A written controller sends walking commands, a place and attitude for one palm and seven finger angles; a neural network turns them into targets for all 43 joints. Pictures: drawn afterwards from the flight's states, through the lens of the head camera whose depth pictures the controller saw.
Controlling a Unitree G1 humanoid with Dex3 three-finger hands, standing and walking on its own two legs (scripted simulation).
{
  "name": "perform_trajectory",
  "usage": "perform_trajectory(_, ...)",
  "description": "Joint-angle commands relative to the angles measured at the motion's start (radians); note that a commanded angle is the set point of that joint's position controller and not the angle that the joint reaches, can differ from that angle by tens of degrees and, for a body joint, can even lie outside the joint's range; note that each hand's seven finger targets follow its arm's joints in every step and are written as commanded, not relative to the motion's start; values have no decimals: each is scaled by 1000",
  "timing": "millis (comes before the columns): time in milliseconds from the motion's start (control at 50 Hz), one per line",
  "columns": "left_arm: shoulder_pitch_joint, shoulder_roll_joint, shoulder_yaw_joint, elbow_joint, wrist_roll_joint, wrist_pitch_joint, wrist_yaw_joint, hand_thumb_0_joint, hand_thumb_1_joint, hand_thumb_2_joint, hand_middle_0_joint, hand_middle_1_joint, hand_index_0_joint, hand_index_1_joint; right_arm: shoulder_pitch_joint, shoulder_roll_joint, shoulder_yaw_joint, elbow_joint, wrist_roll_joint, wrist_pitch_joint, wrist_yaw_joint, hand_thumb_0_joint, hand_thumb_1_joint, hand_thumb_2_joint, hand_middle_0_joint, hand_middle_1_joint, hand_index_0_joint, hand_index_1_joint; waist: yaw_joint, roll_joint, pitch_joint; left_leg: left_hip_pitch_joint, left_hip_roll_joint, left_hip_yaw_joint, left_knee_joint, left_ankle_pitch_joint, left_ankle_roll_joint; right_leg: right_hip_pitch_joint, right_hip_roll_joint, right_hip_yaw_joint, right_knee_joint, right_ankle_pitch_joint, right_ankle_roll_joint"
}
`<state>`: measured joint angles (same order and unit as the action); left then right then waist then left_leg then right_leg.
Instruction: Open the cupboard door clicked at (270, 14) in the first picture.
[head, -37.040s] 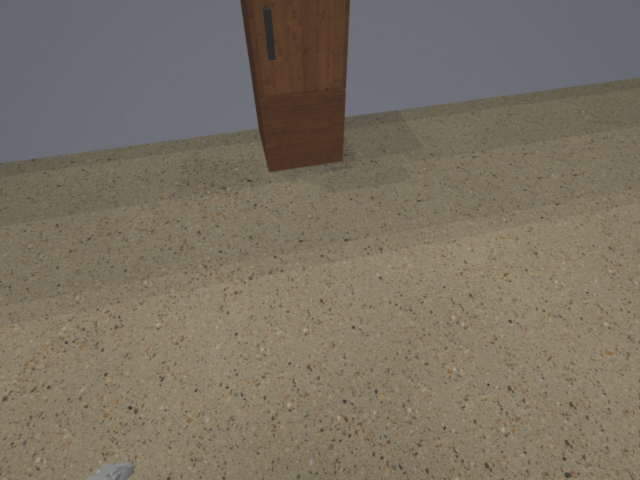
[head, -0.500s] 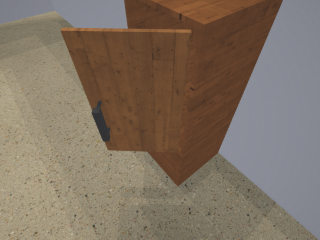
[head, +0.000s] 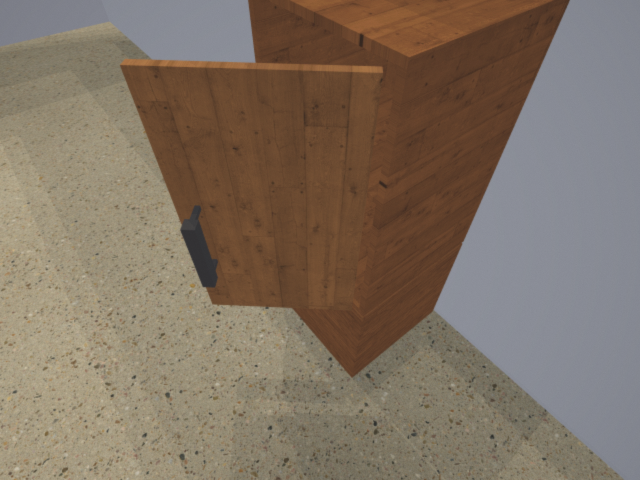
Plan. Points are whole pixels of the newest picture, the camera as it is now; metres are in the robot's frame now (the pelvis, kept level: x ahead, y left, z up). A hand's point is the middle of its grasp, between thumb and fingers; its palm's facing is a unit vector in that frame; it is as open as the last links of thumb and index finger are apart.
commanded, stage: look again from close up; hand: left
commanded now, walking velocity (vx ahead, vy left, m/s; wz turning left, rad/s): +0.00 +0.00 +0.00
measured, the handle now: (203, 247) +0.52 +0.26 -0.10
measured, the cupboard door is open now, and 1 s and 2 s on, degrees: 49 49 49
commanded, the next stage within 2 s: raise the hand with hooked fingers in 0.20 s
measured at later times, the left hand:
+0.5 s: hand (153, 434) +0.18 +0.22 -0.04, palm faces +0.26 -0.96 -0.08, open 7.6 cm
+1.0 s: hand (148, 450) +0.17 +0.24 -0.08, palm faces +0.00 -1.00 -0.04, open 10.3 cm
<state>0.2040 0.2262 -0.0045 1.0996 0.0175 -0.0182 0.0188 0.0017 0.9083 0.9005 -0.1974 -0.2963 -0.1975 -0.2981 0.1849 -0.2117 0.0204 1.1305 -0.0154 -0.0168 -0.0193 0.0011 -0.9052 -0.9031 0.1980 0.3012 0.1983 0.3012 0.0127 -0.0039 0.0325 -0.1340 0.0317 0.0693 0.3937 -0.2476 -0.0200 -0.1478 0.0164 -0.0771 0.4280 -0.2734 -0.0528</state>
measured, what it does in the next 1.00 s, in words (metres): lowers itself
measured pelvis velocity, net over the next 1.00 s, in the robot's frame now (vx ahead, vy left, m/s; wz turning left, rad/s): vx -0.07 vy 0.02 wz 0.02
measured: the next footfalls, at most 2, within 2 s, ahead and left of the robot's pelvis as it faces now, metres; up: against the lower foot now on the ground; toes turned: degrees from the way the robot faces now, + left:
none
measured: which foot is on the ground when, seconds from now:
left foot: down 0.00-1.00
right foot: down 0.00-1.00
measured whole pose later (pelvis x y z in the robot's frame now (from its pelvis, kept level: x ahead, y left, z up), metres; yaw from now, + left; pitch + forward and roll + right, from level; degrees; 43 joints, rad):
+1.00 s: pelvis -0.07 +0.02 -0.12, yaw +1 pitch +17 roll -3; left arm 0.24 0.27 0.24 0.14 -0.30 -0.40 -0.37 0.01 0.28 0.64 -0.24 -0.69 -0.24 -0.70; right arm 0.20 -0.20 0.04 0.59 0.03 -0.23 -0.06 0.01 -0.90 -0.90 0.20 0.30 0.20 0.30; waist 0.02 0.03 -0.13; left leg -1.05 0.04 -0.02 1.27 -0.52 0.01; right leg -1.00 -0.02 -0.13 1.22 -0.52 -0.04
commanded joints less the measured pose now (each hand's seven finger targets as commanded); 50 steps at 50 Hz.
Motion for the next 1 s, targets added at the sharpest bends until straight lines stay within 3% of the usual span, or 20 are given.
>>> perform_trajectory(0,21,156,31,-45,-7,-20,9,0,900,900,-200,-300,-200,-300,19,-136,-28,-39,0,-19,-12,0,-900,-900,200,300,200,300,-5,-2,-45,4,94,-82,-43,206,40,23,-150,140,-67,330,-1)
perform_trajectory(260,17,159,29,-38,-6,-18,6,0,900,900,-200,-300,-200,-300,14,-142,-27,-31,0,-17,-11,0,-900,-900,200,300,200,300,-4,-2,-18,-3,93,-87,-59,175,39,6,-148,139,-90,270,2)
perform_trajectory(280,164,91,23,3,-2,-32,58,0,900,900,-200,-300,-200,-300,-28,-106,-36,-95,14,-18,-6,0,-900,-900,200,300,200,300,23,4,13,-97,78,-1,199,124,10,11,-232,216,-69,783,94)
perform_trajectory(300,-600,403,273,-1423,-185,-255,36,0,877,890,-202,-315,-202,-315,18,-230,-63,-426,63,-156,-47,0,-900,-900,200,300,200,300,-81,169,-437,124,-50,-45,36,335,49,115,-115,139,27,710,14)
perform_trajectory(320,-92,319,243,-1138,-103,-223,54,0,853,880,-203,-330,-203,-330,-28,-181,-58,-401,36,-227,-75,0,-900,-900,200,300,200,300,20,310,-422,181,-24,-33,29,519,66,74,-53,99,84,478,-12)
perform_trajectory(340,135,60,119,-1026,-174,-126,59,0,830,870,-205,-345,-205,-345,-41,-136,-64,-412,62,-247,-73,0,-900,-900,200,300,200,300,-13,254,-266,91,-14,-56,60,511,36,-43,-37,27,66,318,0)
perform_trajectory(360,79,16,147,-936,-190,-140,36,0,807,860,-207,-360,-207,-360,6,-155,-75,-386,58,-249,-65,0,-900,-900,200,300,200,300,-65,62,-136,8,-9,-60,112,426,41,-159,-30,-8,68,302,24)
perform_trajectory(380,3,59,197,-923,-207,-202,8,0,783,850,-208,-375,-208,-375,-6,-179,-96,-438,43,-255,-62,0,-900,-900,200,300,200,300,-76,-77,-15,-121,-24,-77,166,284,45,-274,-24,-21,98,254,40)
perform_trajectory(420,159,-6,224,-739,-241,-353,-87,0,737,830,-212,-405,-212,-405,-17,-176,-110,-476,23,-269,-50,0,-900,-900,200,300,200,300,-36,-242,-34,-331,-35,-80,284,100,38,-421,-21,-27,214,94,51)
perform_trajectory(460,271,-24,238,-729,-269,-516,-206,0,690,810,-215,-435,-215,-435,-48,-165,-117,-541,18,-296,-18,0,-900,-900,200,300,200,300,44,-163,-174,-453,-57,-63,407,67,21,-456,-26,2,369,81,33)
perform_trajectory(500,240,-9,236,-763,-296,-672,-328,0,643,790,-218,-465,-218,-465,-75,-161,-121,-595,18,-318,5,0,-900,-900,200,300,200,300,58,-110,-267,-587,-66,-53,532,8,12,-529,-28,44,491,25,25)
perform_trajectory(540,172,57,259,-752,-326,-762,-453,0,597,770,-222,-495,-222,-495,-65,-174,-122,-633,30,-330,19,0,-900,-900,200,300,200,300,41,-76,-293,-712,-67,-57,646,-49,14,-589,-42,131,556,-47,18)
perform_trajectory(580,105,125,318,-843,-374,-717,-501,0,550,750,-225,-525,-225,-525,-95,-186,-122,-724,48,-323,5,0,-900,-900,200,300,200,300,51,-83,-384,-795,-72,-32,695,-153,27,-586,-52,188,543,-247,30)
perform_trajectory(640,-14,173,343,-1020,-415,-606,-477,0,480,720,-230,-570,-230,-570,-98,-180,-102,-789,64,-297,-29,0,-900,-900,200,300,200,300,34,-49,-362,-840,-52,-57,687,-320,40,-650,-41,206,485,-537,34)
perform_trajectory(700,-57,173,309,-1256,-369,-568,-393,0,410,690,-235,-615,-235,-615,-40,-162,-90,-786,57,-289,-54,0,-900,-900,200,300,200,300,4,67,-421,-741,-33,-77,693,-226,59,-658,-24,162,518,-374,28)
perform_trajectory(740,-104,178,277,-1330,-336,-556,-354,0,363,670,-238,-645,-238,-645,-19,-161,-79,-763,46,-284,-65,0,-900,-900,200,300,200,300,-32,58,-430,-729,-22,-97,707,-187,64,-682,-10,131,552,-296,26)
perform_trajectory(800,-69,146,247,-1264,-309,-526,-346,0,293,640,-243,-690,-243,-690,-12,-160,-73,-717,42,-285,-70,0,-900,-900,200,300,200,300,-48,95,-394,-725,-21,-117,704,-160,58,-737,-2,78,581,-221,26)
perform_trajectory(860,-12,163,295,-1154,-329,-477,-374,0,223,610,-248,-735,-248,-735,-17,-167,-72,-698,44,-280,-69,0,-900,-900,200,300,200,300,-31,42,-412,-745,-22,-128,697,-146,52,-718,2,54,587,-206,28)
perform_trajectory(940,24,183,337,-1118,-354,-423,-391,0,130,570,-255,-795,-255,-795,-29,-163,-71,-705,49,-274,-63,0,-900,-900,200,300,200,300,6,62,-452,-724,-28,-128,665,-110,47,-669,0,38,591,-177,24)
perform_trajectory(980,14,189,348,-1135,-353,-423,-384,0,83,550,-258,-825,-258,-825,-24,-163,-73,-708,49,-271,-58,0,-900,-900,200,300,200,300,5,44,-462,-712,-26,-129,650,-107,46,-670,-2,29,590,-174,28)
